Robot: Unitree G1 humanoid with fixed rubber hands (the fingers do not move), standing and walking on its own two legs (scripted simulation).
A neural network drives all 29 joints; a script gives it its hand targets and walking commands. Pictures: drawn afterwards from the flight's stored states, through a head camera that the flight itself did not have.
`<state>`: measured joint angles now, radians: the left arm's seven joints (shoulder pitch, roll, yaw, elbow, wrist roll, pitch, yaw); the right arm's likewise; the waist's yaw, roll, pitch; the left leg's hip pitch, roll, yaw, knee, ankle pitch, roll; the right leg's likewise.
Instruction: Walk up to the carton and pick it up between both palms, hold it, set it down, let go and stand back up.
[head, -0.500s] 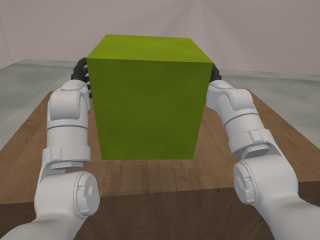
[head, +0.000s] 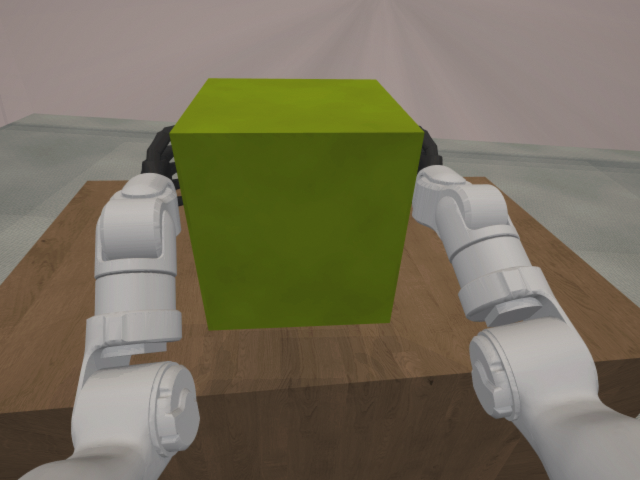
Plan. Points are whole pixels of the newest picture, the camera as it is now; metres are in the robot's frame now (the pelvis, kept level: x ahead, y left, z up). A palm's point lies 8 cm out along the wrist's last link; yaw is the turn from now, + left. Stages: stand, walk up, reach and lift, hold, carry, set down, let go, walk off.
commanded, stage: hold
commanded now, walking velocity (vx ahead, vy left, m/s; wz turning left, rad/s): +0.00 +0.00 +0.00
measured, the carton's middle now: (297, 197) +0.39 +0.01 +0.25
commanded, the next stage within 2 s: none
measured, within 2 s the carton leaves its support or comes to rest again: neither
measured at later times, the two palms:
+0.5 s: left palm (154, 182) +0.37 +0.17 +0.28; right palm (420, 177) +0.38 -0.14 +0.29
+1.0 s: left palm (154, 189) +0.36 +0.17 +0.28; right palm (419, 184) +0.37 -0.14 +0.28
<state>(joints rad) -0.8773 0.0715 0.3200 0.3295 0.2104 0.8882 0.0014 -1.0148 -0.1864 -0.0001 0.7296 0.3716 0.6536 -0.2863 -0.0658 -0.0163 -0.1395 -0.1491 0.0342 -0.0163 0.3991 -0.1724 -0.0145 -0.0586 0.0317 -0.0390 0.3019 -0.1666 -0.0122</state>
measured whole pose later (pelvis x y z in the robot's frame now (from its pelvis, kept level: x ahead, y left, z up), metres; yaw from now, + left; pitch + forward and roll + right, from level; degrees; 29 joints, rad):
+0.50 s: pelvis +0.00 +0.00 +0.00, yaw +0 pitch -4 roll -1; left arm -0.93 0.09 0.32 0.40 0.21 0.87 0.00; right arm -1.05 -0.18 -0.01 0.78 0.35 0.64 -0.27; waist -0.06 -0.02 -0.14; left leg -0.17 0.03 -0.02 0.40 -0.17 -0.02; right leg -0.07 0.03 -0.05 0.31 -0.17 -0.02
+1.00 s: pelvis +0.00 +0.00 +0.00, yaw +0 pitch -5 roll -1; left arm -0.86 0.07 0.32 0.29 0.21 0.90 0.00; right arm -0.99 -0.18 0.00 0.68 0.37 0.66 -0.29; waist -0.06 -0.01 -0.13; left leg -0.14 0.03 -0.02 0.40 -0.18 -0.01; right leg -0.05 0.03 -0.04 0.30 -0.17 -0.01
